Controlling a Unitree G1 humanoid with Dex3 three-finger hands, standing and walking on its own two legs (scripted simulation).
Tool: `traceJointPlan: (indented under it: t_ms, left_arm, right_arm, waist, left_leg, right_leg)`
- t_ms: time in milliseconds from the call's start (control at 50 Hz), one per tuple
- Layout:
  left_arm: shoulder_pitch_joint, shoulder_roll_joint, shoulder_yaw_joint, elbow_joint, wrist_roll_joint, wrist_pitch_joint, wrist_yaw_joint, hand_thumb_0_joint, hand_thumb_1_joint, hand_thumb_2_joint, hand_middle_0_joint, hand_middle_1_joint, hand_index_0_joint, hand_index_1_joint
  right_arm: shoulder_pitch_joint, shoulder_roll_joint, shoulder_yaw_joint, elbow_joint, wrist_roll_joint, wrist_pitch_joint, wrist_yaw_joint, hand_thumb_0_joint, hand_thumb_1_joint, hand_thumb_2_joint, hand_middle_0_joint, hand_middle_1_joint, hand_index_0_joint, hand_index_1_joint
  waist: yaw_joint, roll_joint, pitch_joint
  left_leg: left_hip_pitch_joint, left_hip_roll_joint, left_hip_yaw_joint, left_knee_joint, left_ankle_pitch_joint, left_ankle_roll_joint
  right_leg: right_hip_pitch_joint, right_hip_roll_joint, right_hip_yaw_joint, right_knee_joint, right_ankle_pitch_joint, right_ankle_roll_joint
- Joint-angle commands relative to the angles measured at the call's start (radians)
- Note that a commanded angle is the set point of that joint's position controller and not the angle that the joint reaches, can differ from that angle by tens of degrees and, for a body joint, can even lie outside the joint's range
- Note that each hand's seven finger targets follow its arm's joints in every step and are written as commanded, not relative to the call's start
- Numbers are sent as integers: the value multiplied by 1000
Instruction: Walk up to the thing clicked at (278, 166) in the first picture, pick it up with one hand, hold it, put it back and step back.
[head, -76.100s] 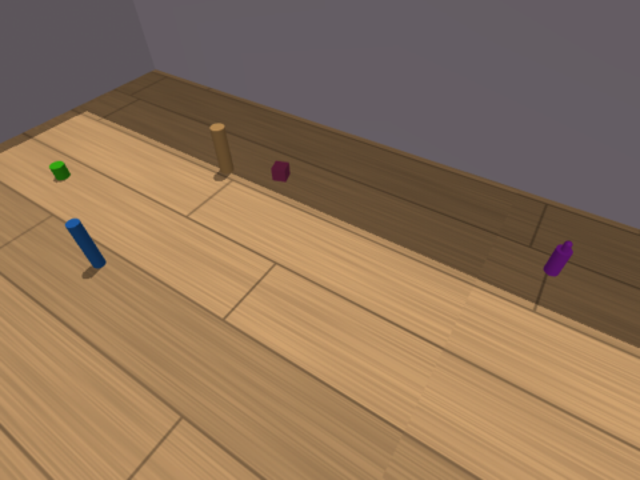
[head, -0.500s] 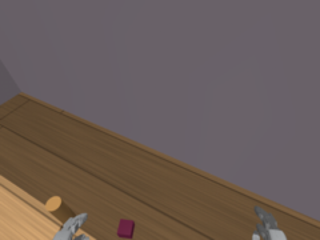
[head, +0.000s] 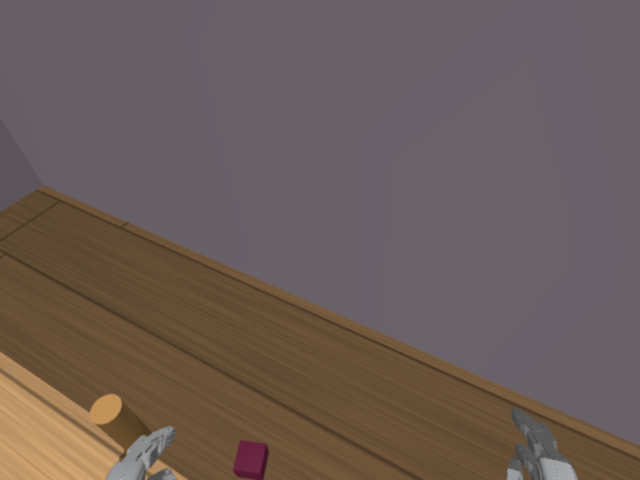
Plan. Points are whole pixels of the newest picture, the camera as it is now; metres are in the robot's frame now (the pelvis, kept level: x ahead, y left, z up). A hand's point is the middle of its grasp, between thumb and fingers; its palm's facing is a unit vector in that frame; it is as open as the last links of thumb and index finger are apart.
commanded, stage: home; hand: left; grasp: from above
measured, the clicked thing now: (251, 460) +0.38 +0.20 -0.68
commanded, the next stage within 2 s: none
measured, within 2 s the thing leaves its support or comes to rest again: neither
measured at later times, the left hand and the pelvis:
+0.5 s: hand out of the picture +0.16 +0.18 -0.04, palm faces +0.05 -0.98 -0.20, open 7.4 cm; pelvis +0.00 +0.00 +0.00, yaw +0 degrees
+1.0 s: hand out of the picture +0.16 +0.18 -0.04, palm faces +0.05 -0.98 -0.20, open 7.4 cm; pelvis +0.00 +0.00 +0.00, yaw +0 degrees
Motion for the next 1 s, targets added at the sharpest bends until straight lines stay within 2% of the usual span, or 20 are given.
traceJointPlan:
  t_ms: [0,100,120,180,220,260,280,320,420,560,600,640,660,740,760,780,820,840,920,980]
  left_arm:
    - [-8,114,65,-195,9,-50,9,0,897,898,-200,-299,-200,-299]
    - [-22,97,46,-191,11,-49,7,0,896,898,-200,-299,-199,-299]
    - [-28,110,65,-213,9,-52,10,0,896,898,-200,-299,-199,-299]
    - [-8,115,67,-200,10,-49,9,0,898,899,-200,-299,-200,-299]
    - [-17,106,52,-200,13,-49,9,0,892,895,-199,-298,-199,-298]
    - [-20,111,60,-208,11,-49,9,0,893,896,-199,-298,-199,-298]
    - [-8,96,47,-191,9,-49,7,0,875,885,-197,-295,-197,-295]
    - [-10,105,63,-204,8,-50,11,0,897,898,-200,-299,-199,-299]
    - [-12,112,60,-197,9,-48,9,0,898,899,-200,-298,-200,-299]
    - [-19,116,62,-211,11,-46,11,0,899,899,-200,-298,-200,-299]
    - [-29,117,59,-226,9,-49,8,0,899,899,-200,-298,-200,-299]
    - [-7,104,54,-202,7,-47,9,0,899,899,-200,-299,-200,-299]
    - [0,111,61,-213,7,-46,12,0,900,900,-200,-299,-200,-299]
    - [-4,103,55,-206,7,-47,10,0,899,899,-200,-298,-200,-298]
    - [-11,114,60,-205,6,-47,12,0,900,900,-200,-299,-200,-299]
    - [-18,112,61,-206,8,-48,13,0,900,899,-200,-298,-200,-299]
    - [-13,112,60,-211,7,-46,12,0,900,899,-200,-298,-200,-299]
    - [-26,109,56,-212,8,-49,12,0,900,899,-200,-298,-200,-299]
    - [-13,115,59,-212,12,-48,12,0,900,899,-200,-298,-200,-299]
    - [-17,105,51,-215,9,-49,10,0,899,899,-200,-298,-200,-298]
  right_arm:
    - [-61,-125,-55,-162,2,-63,-10,0,-900,-900,200,300,200,300]
    - [-68,-120,-50,-160,2,-63,-8,0,-900,-900,200,300,200,300]
    - [-62,-124,-55,-163,1,-64,-8,0,-900,-900,200,300,200,300]
    - [-61,-123,-54,-159,0,-64,-8,0,-900,-900,200,300,200,300]
    - [-67,-124,-53,-166,1,-63,-9,0,-899,-900,200,300,200,300]
    - [-57,-124,-55,-161,-1,-62,-8,0,-899,-900,200,300,200,300]
    - [-57,-127,-57,-160,-2,-62,-7,0,-899,-900,200,300,200,300]
    - [-60,-123,-56,-164,0,-61,-7,0,-899,-900,200,300,200,300]
    - [-69,-122,-53,-170,1,-58,-7,0,-899,-900,200,300,200,300]
    - [-67,-122,-53,-174,3,-59,-8,0,-899,-900,200,300,200,300]
    - [-67,-126,-54,-171,3,-58,-6,0,-899,-900,200,300,200,300]
    - [-67,-123,-54,-173,4,-56,-7,0,-899,-900,200,300,200,300]
    - [-61,-124,-55,-176,5,-57,-7,0,-899,-900,200,300,200,300]
    - [-55,-126,-58,-169,2,-54,-5,0,-899,-900,200,300,200,300]
    - [-61,-121,-54,-170,5,-51,-6,0,-899,-900,200,300,200,300]
    - [-63,-118,-53,-177,4,-52,-6,0,-899,-900,200,300,200,300]
    - [-62,-118,-52,-175,4,-54,-6,0,-899,-900,200,300,200,300]
    - [-65,-120,-54,-176,4,-53,-8,0,-899,-900,200,300,200,300]
    - [-65,-122,-54,-175,5,-54,-6,0,-899,-900,200,300,200,300]
    - [-62,-124,-56,-173,4,-56,-5,0,-899,-900,200,300,200,300]
  waist:
    - [-1,-3,-90]
    - [-1,-3,-59]
    - [1,3,-88]
    - [2,9,-100]
    - [-3,-5,-71]
    - [-4,32,-97]
    - [-7,14,-91]
    - [3,12,-80]
    - [-1,7,-58]
    - [-4,4,-65]
    - [-1,26,-68]
    - [-2,-5,-63]
    - [3,6,-92]
    - [-3,16,-91]
    - [5,2,-64]
    - [-6,-11,-81]
    - [1,5,-75]
    - [-7,-3,-75]
    - [3,13,-72]
    - [-5,24,-75]
  left_leg:
    - [98,-21,25,-175,236,19]
    - [85,-15,15,-187,191,18]
    - [95,-17,15,-183,209,17]
    - [97,-20,23,-171,233,18]
    - [92,-19,23,-177,210,20]
    - [108,-18,19,-179,242,14]
    - [107,-14,14,-182,249,13]
    - [96,-13,13,-183,236,13]
    - [76,-19,21,-185,163,19]
    - [74,-20,19,-185,157,21]
    - [76,-13,1,-200,157,16]
    - [71,-13,4,-190,166,19]
    - [83,-15,7,-186,196,18]
    - [96,-9,0,-183,248,12]
    - [73,-15,11,-178,210,18]
    - [73,-20,15,-171,199,21]
    - [75,-20,20,-174,188,21]
    - [73,-21,22,-174,173,22]
    - [74,-17,14,-183,181,18]
    - [90,-11,3,-191,195,14]
  right_leg:
    - [65,25,-34,-149,189,-28]
    - [46,28,-40,-152,147,-28]
    - [60,27,-39,-149,163,-28]
    - [71,25,-35,-147,186,-29]
    - [51,27,-36,-151,166,-27]
    - [53,28,-37,-140,189,-30]
    - [53,31,-42,-132,188,-31]
    - [52,30,-42,-135,179,-30]
    - [42,27,-36,-155,128,-26]
    - [39,28,-35,-156,123,-27]
    - [34,30,-39,-140,121,-30]
    - [41,30,-41,-144,128,-28]
    - [54,29,-39,-137,154,-31]
    - [48,31,-44,-122,187,-33]
    - [48,28,-38,-144,164,-30]
    - [54,27,-35,-152,159,-28]
    - [51,26,-34,-152,150,-29]
    - [48,25,-33,-158,139,-27]
    - [43,28,-37,-145,141,-30]
    - [38,32,-42,-132,149,-31]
